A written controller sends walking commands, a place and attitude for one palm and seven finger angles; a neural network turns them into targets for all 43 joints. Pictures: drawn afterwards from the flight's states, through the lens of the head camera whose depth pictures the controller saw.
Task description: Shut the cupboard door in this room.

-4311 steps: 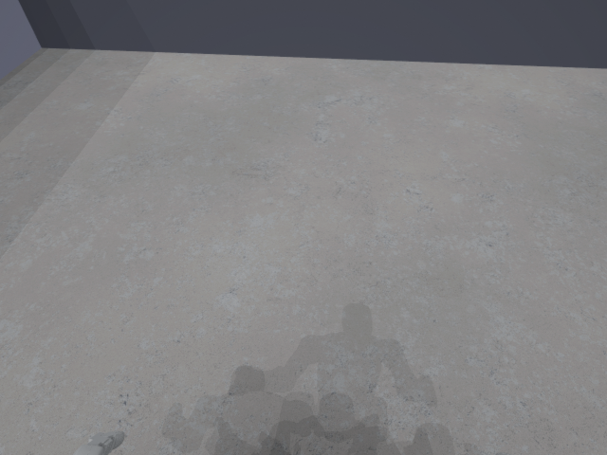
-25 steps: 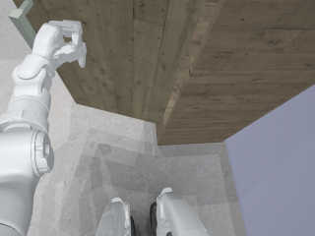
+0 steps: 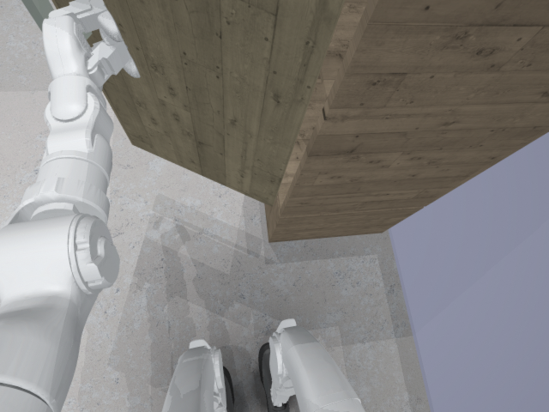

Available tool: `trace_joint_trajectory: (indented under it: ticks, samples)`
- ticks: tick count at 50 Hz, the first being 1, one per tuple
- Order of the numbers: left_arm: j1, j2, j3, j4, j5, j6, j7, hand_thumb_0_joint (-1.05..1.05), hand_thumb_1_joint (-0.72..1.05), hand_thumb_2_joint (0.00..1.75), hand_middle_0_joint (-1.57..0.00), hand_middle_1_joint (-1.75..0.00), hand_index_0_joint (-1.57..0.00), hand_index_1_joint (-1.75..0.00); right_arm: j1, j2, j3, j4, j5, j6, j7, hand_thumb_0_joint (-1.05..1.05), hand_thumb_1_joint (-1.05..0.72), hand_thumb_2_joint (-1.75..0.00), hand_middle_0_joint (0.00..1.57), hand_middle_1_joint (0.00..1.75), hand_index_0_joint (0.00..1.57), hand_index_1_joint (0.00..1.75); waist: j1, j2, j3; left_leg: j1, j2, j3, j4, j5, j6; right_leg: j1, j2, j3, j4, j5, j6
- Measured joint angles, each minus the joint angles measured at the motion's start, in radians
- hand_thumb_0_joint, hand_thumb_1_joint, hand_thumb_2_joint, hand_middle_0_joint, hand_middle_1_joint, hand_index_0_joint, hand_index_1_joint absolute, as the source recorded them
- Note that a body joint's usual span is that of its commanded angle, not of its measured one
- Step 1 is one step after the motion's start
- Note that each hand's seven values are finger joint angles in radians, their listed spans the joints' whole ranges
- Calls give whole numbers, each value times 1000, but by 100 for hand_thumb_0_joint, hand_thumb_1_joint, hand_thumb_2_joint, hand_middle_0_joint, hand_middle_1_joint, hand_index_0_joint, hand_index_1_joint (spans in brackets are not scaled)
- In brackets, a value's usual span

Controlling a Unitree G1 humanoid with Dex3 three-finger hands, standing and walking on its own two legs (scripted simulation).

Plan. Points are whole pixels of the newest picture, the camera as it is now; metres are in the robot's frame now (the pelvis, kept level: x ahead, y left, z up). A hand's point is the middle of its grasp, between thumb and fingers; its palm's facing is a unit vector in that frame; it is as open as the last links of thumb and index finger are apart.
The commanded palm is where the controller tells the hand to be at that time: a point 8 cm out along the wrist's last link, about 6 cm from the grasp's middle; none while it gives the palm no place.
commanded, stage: pull the fist back off the door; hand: left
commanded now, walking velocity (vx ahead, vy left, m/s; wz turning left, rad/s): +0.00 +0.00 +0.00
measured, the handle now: (53, 3) +0.65 +0.20 +0.08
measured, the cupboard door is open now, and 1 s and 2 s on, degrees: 60 60 60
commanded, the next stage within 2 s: draw the hand back to the body in 0.70 s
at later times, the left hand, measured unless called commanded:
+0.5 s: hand (130, 118) +0.48 +0.12 +0.07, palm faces +0.11 -0.99 -0.03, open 3.1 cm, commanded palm +0.45 +0.15 +0.08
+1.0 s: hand (115, 129) +0.44 +0.12 +0.11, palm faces +0.10 -0.99 -0.05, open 3.1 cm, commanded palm +0.40 +0.17 +0.12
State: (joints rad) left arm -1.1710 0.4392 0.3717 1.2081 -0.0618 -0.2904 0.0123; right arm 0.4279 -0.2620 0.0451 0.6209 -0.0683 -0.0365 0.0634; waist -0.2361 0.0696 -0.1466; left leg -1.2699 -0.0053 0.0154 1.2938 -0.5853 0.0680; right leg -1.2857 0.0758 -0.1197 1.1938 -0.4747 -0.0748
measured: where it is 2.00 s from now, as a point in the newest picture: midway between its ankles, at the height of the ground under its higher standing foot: (250, 408)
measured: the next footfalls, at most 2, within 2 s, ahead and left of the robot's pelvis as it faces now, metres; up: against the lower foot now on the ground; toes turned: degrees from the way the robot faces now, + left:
none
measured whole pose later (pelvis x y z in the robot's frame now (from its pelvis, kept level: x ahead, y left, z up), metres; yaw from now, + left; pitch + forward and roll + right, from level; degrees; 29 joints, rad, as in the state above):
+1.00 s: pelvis +0.00 -0.01 +0.04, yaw +1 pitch +20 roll +0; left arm -0.60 0.22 0.22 0.89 -0.08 -0.54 0.04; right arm 0.35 -0.24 0.00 0.62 -0.01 0.04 0.05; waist -0.11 0.04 -0.16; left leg -0.92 -0.02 0.06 1.08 -0.52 0.05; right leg -0.97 0.07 -0.06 1.05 -0.43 -0.09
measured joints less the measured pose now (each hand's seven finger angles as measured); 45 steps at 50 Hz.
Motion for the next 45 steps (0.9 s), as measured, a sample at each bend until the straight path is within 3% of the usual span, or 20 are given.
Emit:
trace_joint_trajectory:
  ticks: [3, 6, 10, 15, 20, 26, 29, 34, 38, 41, 45]
  samples:
    - [89, -58, -37, -53, 73, -71, 109, 2, 91, 92, -129, -150, -129, -150, 13, 19, -7, 6, -15, 14, 41, 1, -91, -90, 20, 30, 20, 30, 15, 7, -4, 35, -1, 5, -26, 3, -1, 31, 1, 8, -20, 1, 1]
    - [139, -101, -75, -62, 96, -109, 113, 2, 91, 91, -129, -150, -130, -150, 13, 35, -11, 22, -11, 36, 55, 1, -91, -90, 20, 30, 20, 30, 22, 6, 1, 87, -4, 5, -58, 7, -3, 81, 1, 12, -46, 2, -1]
    - [162, -139, -55, -18, 76, -124, 86, 2, 90, 90, -129, -150, -130, -150, 14, 39, -11, 27, 1, 56, 45, 1, -91, -90, 20, 30, 20, 30, 18, -2, -12, 159, -4, 9, -108, 18, -7, 148, 4, 20, -87, 9, -4]
    - [202, -134, -20, 22, 76, -173, 98, 2, 90, 90, -129, -150, -130, -150, 16, 20, -21, 3, 3, 61, 38, 1, -91, -90, 20, 30, 20, 30, 18, -11, -28, 223, -2, 22, -149, 25, -12, 201, 9, 36, -113, 14, -10]
    - [298, -139, -63, -24, 62, -230, 75, 1, 90, 90, -129, -150, -130, -150, 4, 1, -42, -6, 12, 69, 41, 1, -91, -90, 20, 30, 20, 30, 53, -24, -23, 254, -5, 29, -165, 33, -15, 225, 6, 45, -115, 15, -13]
    - [429, -205, -133, -130, -6, -254, 38, 2, 90, 90, -129, -150, -130, -150, -40, -9, -62, 5, 30, 73, 26, 1, -91, -90, 20, 30, 20, 30, 100, -42, 0, 276, -18, 16, -175, 49, -19, 252, -7, 32, -120, 20, -16]
    - [466, -240, -173, -180, -13, -282, 42, 2, 90, 90, -129, -150, -130, -150, -74, -12, -71, 18, 33, 61, 14, 1, -91, -90, 20, 30, 20, 30, 112, -44, 2, 279, -22, 6, -169, 53, -21, 260, -13, 21, -118, 21, -18]
    - [448, -263, -214, -171, 12, -305, 65, 2, 90, 90, -130, -150, -130, -150, -131, -10, -69, 32, 35, 50, -1, 1, -91, -90, 20, 30, 20, 30, 113, -44, -14, 285, -27, 3, -156, 52, -21, 268, -18, 17, -104, 18, -17]
    - [380, -244, -194, -78, 34, -268, 81, 2, 90, 90, -130, -150, -130, -150, -162, 0, -49, 17, 39, 54, -8, 1, -91, -90, 20, 30, 20, 30, 98, -45, -16, 283, -28, 9, -155, 59, -19, 262, -20, 23, -98, 23, -17]
    - [348, -226, -165, -44, 25, -246, 85, 2, 90, 90, -130, -150, -130, -150, -162, 10, -36, 0, 40, 50, -10, 1, -91, -90, 20, 30, 20, 30, 89, -46, -8, 272, -27, 15, -156, 66, -19, 249, -20, 27, -97, 32, -17]
    - [389, -219, -128, -114, 6, -266, 72, 2, 90, 90, -130, -150, -130, -150, -134, 20, -33, -7, 38, 49, -8, 1, -91, -90, 20, 30, 20, 30, 94, -47, -8, 266, -23, 28, -159, 68, -18, 236, -15, 40, -95, 37, -17]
